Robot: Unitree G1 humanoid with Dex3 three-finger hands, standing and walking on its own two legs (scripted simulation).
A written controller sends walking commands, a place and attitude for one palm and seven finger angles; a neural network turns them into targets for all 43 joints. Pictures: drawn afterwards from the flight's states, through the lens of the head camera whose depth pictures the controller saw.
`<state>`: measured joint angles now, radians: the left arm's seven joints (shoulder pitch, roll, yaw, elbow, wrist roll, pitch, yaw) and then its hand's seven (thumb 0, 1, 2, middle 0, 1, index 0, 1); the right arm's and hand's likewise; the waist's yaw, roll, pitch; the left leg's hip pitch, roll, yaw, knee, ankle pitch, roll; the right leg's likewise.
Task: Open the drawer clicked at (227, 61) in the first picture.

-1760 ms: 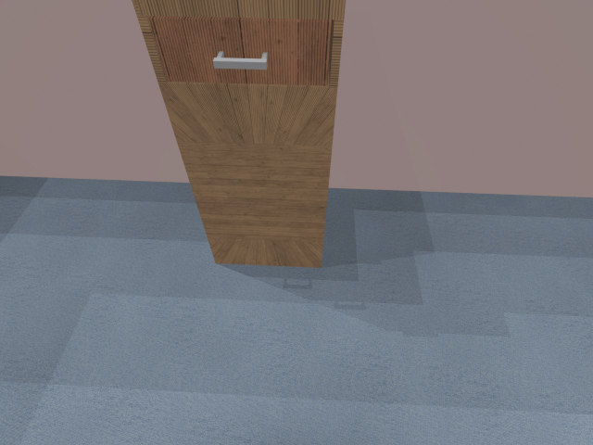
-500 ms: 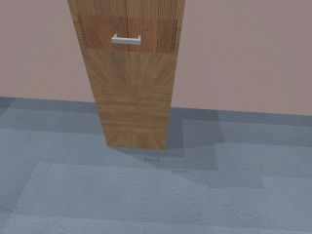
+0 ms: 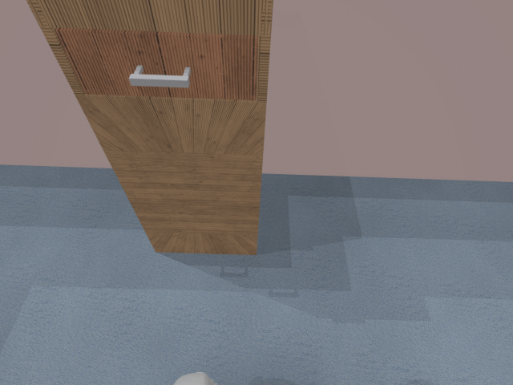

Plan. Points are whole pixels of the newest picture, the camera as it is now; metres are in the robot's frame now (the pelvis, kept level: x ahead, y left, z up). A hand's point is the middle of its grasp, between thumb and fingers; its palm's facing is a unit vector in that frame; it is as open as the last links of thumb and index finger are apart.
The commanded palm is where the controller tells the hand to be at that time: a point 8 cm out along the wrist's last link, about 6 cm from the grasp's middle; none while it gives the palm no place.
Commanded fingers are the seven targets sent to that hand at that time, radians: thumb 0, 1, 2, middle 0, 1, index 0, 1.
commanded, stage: take the last steps up to it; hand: left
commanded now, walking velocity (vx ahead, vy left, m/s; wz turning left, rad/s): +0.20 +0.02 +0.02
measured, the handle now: (161, 75) +0.66 +0.22 +0.10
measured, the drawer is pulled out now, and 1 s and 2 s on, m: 0.00 0.00 0.00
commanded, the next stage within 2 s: come to a stop and stand still in 0.10 s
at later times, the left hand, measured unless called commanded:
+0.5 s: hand (163, 349) +0.20 +0.18 -0.17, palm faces +0.05 -0.96 -0.26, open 7.4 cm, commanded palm none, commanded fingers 0.00 0.90 0.90 -0.20 -0.30 -0.20 -0.30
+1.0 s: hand (155, 377) +0.16 +0.18 -0.17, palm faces +0.02 -0.97 -0.23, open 7.4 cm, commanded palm none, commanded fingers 0.00 0.90 0.90 -0.20 -0.30 -0.20 -0.30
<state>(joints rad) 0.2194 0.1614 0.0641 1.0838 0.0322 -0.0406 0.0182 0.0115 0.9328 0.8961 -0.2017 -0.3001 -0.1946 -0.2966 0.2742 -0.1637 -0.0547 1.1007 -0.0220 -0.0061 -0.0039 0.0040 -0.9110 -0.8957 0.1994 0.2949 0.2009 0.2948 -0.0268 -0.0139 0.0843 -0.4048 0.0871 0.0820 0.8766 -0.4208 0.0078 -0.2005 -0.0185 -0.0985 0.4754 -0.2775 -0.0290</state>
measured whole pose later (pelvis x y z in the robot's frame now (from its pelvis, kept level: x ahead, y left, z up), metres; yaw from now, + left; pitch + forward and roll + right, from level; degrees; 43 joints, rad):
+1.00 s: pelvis +0.11 -0.01 +0.00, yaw -1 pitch +0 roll +1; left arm 0.18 0.20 0.04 1.05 0.02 0.02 0.02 0.01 0.91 0.90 -0.20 -0.30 -0.19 -0.30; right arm 0.18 -0.16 -0.04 1.03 -0.01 0.02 -0.03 0.00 -0.92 -0.90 0.20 0.30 0.21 0.30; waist 0.00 -0.01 0.08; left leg -0.26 0.03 0.12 0.50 -0.23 0.01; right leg -0.17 -0.04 0.01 0.48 -0.29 0.00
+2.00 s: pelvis +0.09 -0.01 +0.00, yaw +0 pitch -2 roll -1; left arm 0.31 0.17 -0.01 1.06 0.02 -0.01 0.04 0.01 0.91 0.90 -0.20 -0.30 -0.20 -0.30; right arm 0.24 -0.16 0.00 1.03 -0.01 -0.02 -0.03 0.00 -0.93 -0.90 0.20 0.30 0.20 0.30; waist 0.01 -0.02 0.00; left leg -0.26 0.02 0.06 0.55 -0.25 0.02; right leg -0.16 -0.02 -0.01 0.51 -0.31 0.02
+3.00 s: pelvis +0.15 -0.02 -0.01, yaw +1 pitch -1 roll +1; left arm 0.18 0.15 0.02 1.00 0.02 -0.02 0.05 0.01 0.93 0.90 -0.20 -0.30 -0.19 -0.30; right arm 0.29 -0.12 -0.02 1.08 0.00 0.01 -0.03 0.00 -0.91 -0.90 0.20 0.30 0.20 0.30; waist -0.02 0.00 0.06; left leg -0.25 0.02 0.07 0.66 -0.46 -0.01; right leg -0.33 -0.05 -0.12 0.57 -0.23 -0.04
